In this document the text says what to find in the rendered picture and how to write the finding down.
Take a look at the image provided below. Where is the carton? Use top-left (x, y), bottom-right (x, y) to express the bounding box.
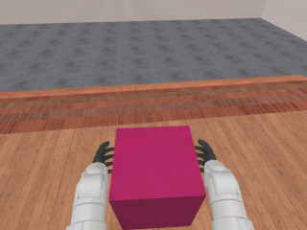
top-left (108, 126), bottom-right (206, 230)

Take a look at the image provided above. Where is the left robot forearm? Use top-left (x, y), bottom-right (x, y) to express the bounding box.
top-left (66, 162), bottom-right (108, 230)

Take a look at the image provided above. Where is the right robot forearm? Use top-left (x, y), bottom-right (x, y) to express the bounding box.
top-left (203, 160), bottom-right (254, 230)

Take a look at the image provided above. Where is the right robot hand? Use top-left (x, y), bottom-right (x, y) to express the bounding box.
top-left (194, 139), bottom-right (217, 173)

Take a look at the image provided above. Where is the left robot hand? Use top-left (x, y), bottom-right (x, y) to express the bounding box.
top-left (92, 141), bottom-right (115, 173)

